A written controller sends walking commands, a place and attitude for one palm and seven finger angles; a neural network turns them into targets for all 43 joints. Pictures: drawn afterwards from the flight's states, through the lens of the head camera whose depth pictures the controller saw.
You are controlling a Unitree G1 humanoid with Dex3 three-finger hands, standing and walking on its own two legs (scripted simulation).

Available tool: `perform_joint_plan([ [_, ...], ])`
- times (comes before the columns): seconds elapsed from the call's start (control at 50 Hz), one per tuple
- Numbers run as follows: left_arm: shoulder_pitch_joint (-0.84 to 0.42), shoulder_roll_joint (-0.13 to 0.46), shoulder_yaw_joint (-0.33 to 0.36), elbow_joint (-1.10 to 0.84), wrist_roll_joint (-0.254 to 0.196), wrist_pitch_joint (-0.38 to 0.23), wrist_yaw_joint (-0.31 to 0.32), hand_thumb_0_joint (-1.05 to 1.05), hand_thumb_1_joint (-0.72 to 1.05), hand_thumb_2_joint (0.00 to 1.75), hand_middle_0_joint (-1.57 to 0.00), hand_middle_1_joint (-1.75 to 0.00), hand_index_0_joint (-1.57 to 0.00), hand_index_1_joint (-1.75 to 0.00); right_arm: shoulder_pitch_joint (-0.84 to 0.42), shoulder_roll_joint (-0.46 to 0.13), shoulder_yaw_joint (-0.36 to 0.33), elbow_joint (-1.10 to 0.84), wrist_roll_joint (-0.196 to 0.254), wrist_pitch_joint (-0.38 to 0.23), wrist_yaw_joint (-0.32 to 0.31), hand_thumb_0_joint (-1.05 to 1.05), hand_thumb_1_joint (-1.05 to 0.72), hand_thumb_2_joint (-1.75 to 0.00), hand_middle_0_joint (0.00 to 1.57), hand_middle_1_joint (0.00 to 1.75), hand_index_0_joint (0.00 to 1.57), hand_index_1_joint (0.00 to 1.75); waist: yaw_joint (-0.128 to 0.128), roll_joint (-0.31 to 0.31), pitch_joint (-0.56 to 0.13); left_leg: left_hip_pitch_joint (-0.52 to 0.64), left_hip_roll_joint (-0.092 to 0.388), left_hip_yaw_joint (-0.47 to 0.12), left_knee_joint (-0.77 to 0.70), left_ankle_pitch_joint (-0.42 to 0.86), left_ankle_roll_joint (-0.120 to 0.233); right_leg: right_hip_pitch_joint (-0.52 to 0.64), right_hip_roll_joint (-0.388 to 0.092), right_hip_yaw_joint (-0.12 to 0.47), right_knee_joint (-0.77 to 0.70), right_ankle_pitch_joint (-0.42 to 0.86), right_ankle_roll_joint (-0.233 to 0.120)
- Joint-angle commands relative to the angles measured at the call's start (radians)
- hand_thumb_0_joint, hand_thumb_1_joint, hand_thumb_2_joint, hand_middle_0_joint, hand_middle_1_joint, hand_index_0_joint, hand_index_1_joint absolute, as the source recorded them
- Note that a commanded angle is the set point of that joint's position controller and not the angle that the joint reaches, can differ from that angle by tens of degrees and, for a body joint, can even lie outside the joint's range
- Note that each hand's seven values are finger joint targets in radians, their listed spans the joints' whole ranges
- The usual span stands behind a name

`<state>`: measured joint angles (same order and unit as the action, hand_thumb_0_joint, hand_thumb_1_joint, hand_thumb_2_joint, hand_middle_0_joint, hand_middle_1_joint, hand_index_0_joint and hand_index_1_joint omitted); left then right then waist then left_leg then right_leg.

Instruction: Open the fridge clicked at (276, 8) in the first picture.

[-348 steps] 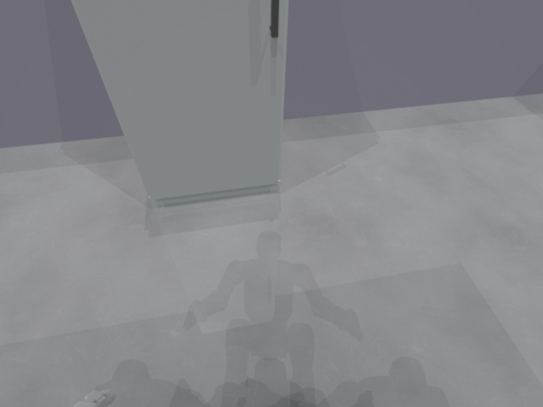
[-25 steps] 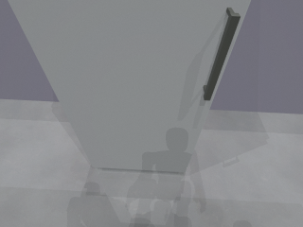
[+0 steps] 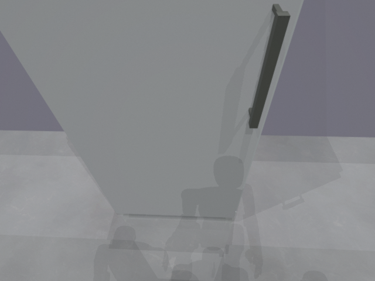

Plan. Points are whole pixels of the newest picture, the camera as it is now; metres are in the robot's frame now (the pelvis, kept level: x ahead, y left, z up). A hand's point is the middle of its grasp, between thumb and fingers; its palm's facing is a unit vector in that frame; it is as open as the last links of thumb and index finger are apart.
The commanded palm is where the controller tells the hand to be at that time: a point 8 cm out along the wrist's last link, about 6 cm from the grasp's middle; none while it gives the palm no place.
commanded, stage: come to a stop and stand still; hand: right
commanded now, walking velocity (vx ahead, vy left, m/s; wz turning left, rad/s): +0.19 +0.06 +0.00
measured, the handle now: (263, 75) +0.50 -0.14 +0.19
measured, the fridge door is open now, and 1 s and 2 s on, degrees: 0 0 0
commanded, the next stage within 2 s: look again from close up in 1.62 s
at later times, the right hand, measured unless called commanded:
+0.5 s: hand out of the picture +0.10 -0.18 -0.18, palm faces +0.07 +0.98 -0.19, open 7.3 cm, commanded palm none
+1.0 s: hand out of the picture +0.02 -0.17 -0.16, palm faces +0.02 +0.97 -0.23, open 7.4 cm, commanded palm none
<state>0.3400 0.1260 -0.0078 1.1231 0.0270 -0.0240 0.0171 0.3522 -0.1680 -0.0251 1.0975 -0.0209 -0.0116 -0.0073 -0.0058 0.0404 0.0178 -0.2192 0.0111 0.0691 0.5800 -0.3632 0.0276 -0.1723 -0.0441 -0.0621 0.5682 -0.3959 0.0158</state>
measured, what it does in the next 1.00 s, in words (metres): steps on the spot: right foot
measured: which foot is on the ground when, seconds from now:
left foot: down 0.00-1.00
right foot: down 0.00-0.24, up 0.26-0.44, down 0.46-1.00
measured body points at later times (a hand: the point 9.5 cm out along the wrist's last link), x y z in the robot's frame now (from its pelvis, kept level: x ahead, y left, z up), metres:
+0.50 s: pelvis +0.04 +0.00 +0.00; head +0.08 -0.01 +0.44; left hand +0.09 +0.23 -0.15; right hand +0.09 -0.23 -0.17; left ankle +0.07 +0.11 -0.73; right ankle +0.03 -0.10 -0.73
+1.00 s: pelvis +0.01 +0.02 +0.00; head +0.02 +0.03 +0.45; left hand +0.06 +0.25 -0.15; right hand +0.02 -0.22 -0.14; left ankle +0.01 +0.12 -0.73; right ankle +0.03 -0.10 -0.73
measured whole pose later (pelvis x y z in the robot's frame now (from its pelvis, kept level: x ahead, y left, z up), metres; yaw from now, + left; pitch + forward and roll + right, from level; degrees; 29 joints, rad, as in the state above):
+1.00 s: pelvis +0.01 +0.02 +0.00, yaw -2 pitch -1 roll +0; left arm 0.27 0.19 0.02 0.99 0.02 0.01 0.01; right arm 0.32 -0.17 0.02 1.02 -0.02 -0.01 -0.03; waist 0.01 -0.02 0.02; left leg -0.23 0.02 0.05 0.56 -0.30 0.01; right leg -0.26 -0.03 -0.10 0.54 -0.26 -0.01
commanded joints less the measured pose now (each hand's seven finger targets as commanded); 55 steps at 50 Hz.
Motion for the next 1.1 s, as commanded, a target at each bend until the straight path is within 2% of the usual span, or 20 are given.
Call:
perform_joint_plan([
  [0.0, 0.242, 0.163, 0.037, 0.026, 0.007, -0.031, 0.025, 0.00, 0.90, 0.90, -0.20, -0.30, -0.20, -0.30, -0.086, -0.045, -0.013, -0.094, -0.004, -0.026, -0.003, 0.00, -0.90, -0.90, 0.20, 0.30, 0.20, 0.30, 0.083, -0.340, 0.111, -0.405, -0.018, 0.045, 0.309, -0.207, 0.018, 0.218, -0.300, 0.352, -0.243, 0.602, -0.224],
  [0.04, 0.253, 0.154, 0.035, 0.023, 0.013, -0.034, 0.029, 0.00, 0.90, 0.90, -0.20, -0.30, -0.20, -0.30, -0.159, -0.031, -0.019, -0.116, -0.001, -0.032, 0.001, 0.00, -0.90, -0.90, 0.20, 0.30, 0.20, 0.30, 0.090, -0.208, 0.136, -0.479, 0.041, -0.005, 0.408, -0.249, 0.027, 0.242, -0.345, 0.344, -0.203, 0.821, -0.275],
  [0.1, 0.141, 0.146, 0.030, -0.009, 0.010, -0.029, 0.040, 0.00, 0.90, 0.90, -0.20, -0.30, -0.20, -0.30, -0.117, 0.010, -0.018, -0.102, 0.010, -0.020, 0.003, 0.00, -0.90, -0.90, 0.20, 0.30, 0.20, 0.30, 0.030, -0.208, 0.092, -0.251, 0.049, 0.006, 0.228, -0.130, 0.013, 0.093, -0.241, 0.163, -0.177, 0.876, -0.185],
  [0.14, 0.084, 0.142, 0.029, -0.020, -0.007, -0.025, 0.044, 0.00, 0.90, 0.90, -0.20, -0.30, -0.20, -0.30, 0.017, -0.004, -0.025, -0.058, 0.010, -0.024, 0.000, 0.00, -0.90, -0.90, 0.20, 0.30, 0.20, 0.30, -0.042, -0.161, 0.026, -0.001, 0.019, 0.042, -0.096, 0.213, -0.008, 0.035, -0.148, 0.074, -0.054, 0.854, -0.100],
  [0.16, 0.101, 0.131, 0.034, -0.021, -0.019, -0.025, 0.040, 0.00, 0.90, 0.90, -0.20, -0.30, -0.20, -0.30, 0.094, -0.070, -0.033, -0.025, 0.010, -0.031, -0.011, 0.00, -0.90, -0.90, 0.20, 0.30, 0.20, 0.30, -0.058, -0.080, -0.040, 0.172, 0.068, -0.020, -0.126, 0.443, -0.001, -0.034, -0.111, 0.063, 0.000, 0.690, -0.063],
  [0.18, 0.121, 0.100, 0.033, -0.031, -0.028, -0.023, 0.035, 0.00, 0.90, 0.90, -0.20, -0.30, -0.20, -0.30, 0.121, -0.132, -0.041, -0.013, 0.009, -0.036, -0.023, 0.00, -0.90, -0.90, 0.20, 0.30, 0.20, 0.30, -0.049, 0.048, -0.092, 0.289, 0.232, -0.192, -0.066, 0.821, 0.069, -0.153, -0.048, 0.029, 0.072, 0.352, -0.026],
  [0.22, 0.109, 0.057, 0.048, -0.038, -0.036, -0.003, 0.041, 0.00, 0.90, 0.90, -0.20, -0.30, -0.20, -0.30, 0.103, -0.174, -0.040, -0.025, 0.008, -0.031, -0.031, 0.00, -0.90, -0.90, 0.20, 0.30, 0.20, 0.30, -0.036, 0.101, -0.087, 0.231, 0.386, -0.240, -0.094, 1.241, 0.195, -0.170, 0.024, 0.006, 0.235, -0.198, -0.004],
  [0.26, 0.058, 0.031, 0.045, -0.042, -0.033, 0.018, 0.037, 0.00, 0.90, 0.90, -0.20, -0.30, -0.20, -0.30, 0.032, -0.135, -0.032, -0.041, -0.001, -0.023, -0.044, 0.00, -0.90, -0.90, 0.20, 0.30, 0.20, 0.30, -0.037, 0.218, -0.040, 0.149, 0.378, -0.235, -0.106, 1.184, 0.221, -0.222, -0.006, 0.053, 0.363, -0.236, -0.006],
  [0.32, 0.044, 0.013, 0.048, -0.042, -0.027, 0.027, 0.022, 0.00, 0.90, 0.90, -0.20, -0.30, -0.20, -0.30, -0.054, -0.142, -0.043, -0.087, -0.008, -0.004, -0.051, 0.00, -0.90, -0.90, 0.20, 0.30, 0.20, 0.30, -0.010, 0.078, -0.058, 0.107, 0.319, -0.162, -0.110, 0.966, 0.197, -0.189, 0.010, 0.016, 0.261, -0.141, 0.004],
  [0.4, 0.077, 0.026, 0.051, -0.050, -0.017, 0.035, 0.014, 0.00, 0.90, 0.90, -0.20, -0.30, -0.20, -0.30, -0.119, -0.154, -0.052, -0.121, 0.001, 0.019, -0.042, 0.00, -0.90, -0.90, 0.20, 0.30, 0.20, 0.30, 0.034, 0.103, -0.037, -0.080, 0.249, -0.128, -0.097, 0.524, 0.115, 0.008, 0.018, -0.038, -0.041, 0.133, 0.010],
  [0.42, 0.093, 0.043, 0.055, -0.052, -0.015, 0.027, 0.013, 0.00, 0.90, 0.90, -0.20, -0.30, -0.20, -0.30, -0.127, -0.125, -0.048, -0.135, 0.002, 0.025, -0.038, 0.00, -0.90, -0.90, 0.20, 0.30, 0.20, 0.30, 0.042, 0.023, -0.037, -0.124, 0.195, -0.100, -0.041, 0.379, 0.074, 0.073, -0.016, -0.012, -0.143, 0.227, -0.003],
  [0.46, 0.000, 0.154, 0.062, -0.116, 0.002, 0.018, 0.015, 0.00, 0.90, 0.90, -0.20, -0.30, -0.20, -0.30, -0.121, -0.057, -0.036, -0.168, 0.010, 0.037, -0.033, 0.00, -0.90, -0.90, 0.20, 0.30, 0.20, 0.30, 0.007, -0.281, 0.010, -0.120, 0.038, 0.013, 0.123, -0.078, -0.026, -0.087, -0.279, 0.256, -0.276, 0.503, -0.152],
  [0.48, -0.054, 0.144, 0.061, -0.127, 0.004, 0.011, 0.019, 0.00, 0.90, 0.90, -0.20, -0.30, -0.20, -0.30, -0.145, -0.061, -0.036, -0.159, 0.003, 0.046, -0.036, 0.00, -0.90, -0.90, 0.20, 0.30, 0.20, 0.30, 0.012, -0.303, 0.034, -0.118, 0.032, -0.026, 0.245, -0.166, -0.025, -0.123, -0.282, 0.281, -0.314, 0.517, -0.189],
  [0.62, -0.103, 0.165, 0.064, -0.156, -0.004, 0.005, 0.022, 0.00, 0.90, 0.90, -0.20, -0.30, -0.20, -0.30, -0.056, -0.049, -0.015, -0.117, -0.004, 0.013, -0.024, 0.00, -0.90, -0.90, 0.20, 0.30, 0.20, 0.30, -0.015, -0.128, -0.038, -0.048, 0.042, -0.027, -0.095, 0.074, -0.041, 0.073, -0.164, 0.106, -0.149, 0.667, -0.143],
  [0.68, -0.104, 0.135, 0.059, -0.162, -0.018, -0.001, 0.011, 0.00, 0.90, 0.90, -0.20, -0.30, -0.20, -0.30, -0.046, -0.127, -0.013, -0.108, -0.001, -0.009, -0.029, 0.00, -0.90, -0.90, 0.20, 0.30, 0.20, 0.30, 0.014, -0.028, -0.064, 0.023, 0.161, -0.154, -0.159, 0.475, 0.005, 0.028, -0.065, 0.046, -0.127, 0.387, -0.046],
  [0.76, -0.112, 0.121, 0.047, -0.127, -0.015, 0.015, 0.007, 0.00, 0.90, 0.90, -0.20, -0.30, -0.20, -0.30, -0.068, -0.118, -0.003, -0.098, 0.001, -0.011, -0.029, 0.00, -0.90, -0.90, 0.20, 0.30, 0.20, 0.30, 0.018, 0.056, -0.011, -0.042, 0.144, -0.161, -0.197, 0.340, 0.013, 0.034, -0.056, 0.034, -0.151, 0.267, -0.027],
  [0.78, -0.162, 0.188, 0.059, -0.184, -0.021, 0.010, -0.001, 0.00, 0.90, 0.90, -0.20, -0.30, -0.20, -0.30, 0.027, -0.107, 0.002, -0.076, -0.008, -0.019, -0.064, 0.00, -0.90, -0.90, 0.20, 0.30, 0.20, 0.30, -0.010, 0.027, 0.018, -0.035, 0.157, -0.224, -0.189, 0.538, -0.016, -0.016, -0.075, 0.013, 0.013, 0.253, -0.012],
  [0.8, -0.110, 0.124, 0.051, -0.201, -0.020, 0.024, -0.011, 0.00, 0.90, 0.90, -0.20, -0.30, -0.20, -0.30, -0.045, -0.163, 0.003, -0.130, 0.001, -0.025, -0.057, 0.00, -0.90, -0.90, 0.20, 0.30, 0.20, 0.30, 0.037, 0.028, -0.039, -0.050, 0.189, -0.241, -0.232, 0.209, 0.025, -0.048, -0.030, 0.016, -0.012, 0.057, -0.013],
  [0.86, -0.073, 0.133, 0.044, -0.200, -0.008, 0.017, -0.016, 0.00, 0.90, 0.90, -0.20, -0.30, -0.20, -0.30, -0.080, -0.151, 0.005, -0.154, 0.003, -0.032, -0.045, 0.00, -0.90, -0.90, 0.20, 0.30, 0.20, 0.30, 0.044, -0.040, 0.037, -0.145, 0.124, -0.181, -0.208, -0.019, 0.041, -0.045, -0.040, 0.046, -0.089, 0.106, -0.033],
  [1.08, -0.031, 0.157, 0.022, -0.149, -0.008, 0.001, -0.008, 0.00, 0.90, 0.90, -0.20, -0.30, -0.20, -0.30, -0.047, -0.146, 0.016, -0.122, 0.010, -0.020, -0.029, 0.00, -0.90, -0.90, 0.20, 0.30, 0.20, 0.30, 0.010, -0.032, 0.048, -0.063, 0.090, -0.151, -0.203, 0.002, 0.023, -0.089, -0.055, 0.068, -0.184, 0.120, -0.046],
])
